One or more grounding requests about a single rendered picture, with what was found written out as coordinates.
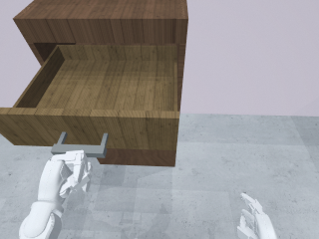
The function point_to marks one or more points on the right robot hand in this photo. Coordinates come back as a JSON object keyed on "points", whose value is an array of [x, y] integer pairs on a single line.
{"points": [[260, 225]]}

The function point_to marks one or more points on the handle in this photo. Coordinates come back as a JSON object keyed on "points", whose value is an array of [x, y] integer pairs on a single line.
{"points": [[94, 151]]}

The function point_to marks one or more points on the drawer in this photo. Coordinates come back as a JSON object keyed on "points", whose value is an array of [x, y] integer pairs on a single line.
{"points": [[126, 91]]}

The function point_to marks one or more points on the cabinet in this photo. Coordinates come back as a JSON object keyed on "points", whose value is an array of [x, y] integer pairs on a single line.
{"points": [[45, 24]]}

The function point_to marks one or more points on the left robot hand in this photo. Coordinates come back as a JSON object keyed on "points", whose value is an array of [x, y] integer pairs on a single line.
{"points": [[72, 166]]}

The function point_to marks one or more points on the left robot forearm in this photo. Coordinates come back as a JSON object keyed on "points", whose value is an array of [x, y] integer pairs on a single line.
{"points": [[43, 222]]}

